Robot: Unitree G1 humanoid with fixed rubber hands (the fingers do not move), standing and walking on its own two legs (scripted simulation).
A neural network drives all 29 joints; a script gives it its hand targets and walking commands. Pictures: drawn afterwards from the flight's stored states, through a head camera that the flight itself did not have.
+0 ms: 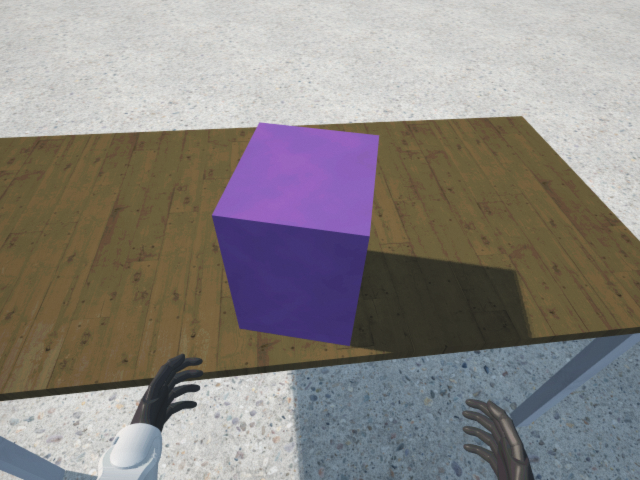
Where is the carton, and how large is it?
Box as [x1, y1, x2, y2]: [212, 122, 378, 345]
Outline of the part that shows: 259,122 212,214 239,328 349,345 369,237 378,135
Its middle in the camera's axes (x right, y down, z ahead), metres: -0.02 +0.00 +0.61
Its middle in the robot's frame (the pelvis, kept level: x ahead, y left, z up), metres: +0.46 +0.05 +0.03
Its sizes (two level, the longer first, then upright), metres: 0.214 0.187 0.263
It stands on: a table, 0.68 m high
